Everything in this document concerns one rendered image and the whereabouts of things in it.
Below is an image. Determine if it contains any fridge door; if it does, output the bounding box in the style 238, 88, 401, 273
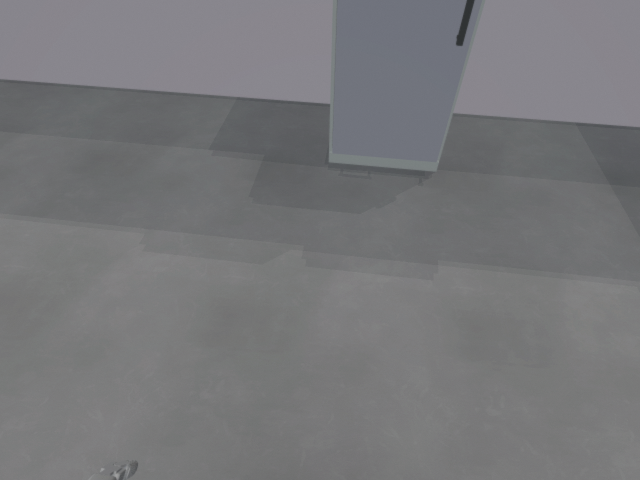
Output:
332, 0, 482, 162

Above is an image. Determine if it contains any left robot hand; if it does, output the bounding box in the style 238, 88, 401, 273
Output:
88, 460, 138, 480

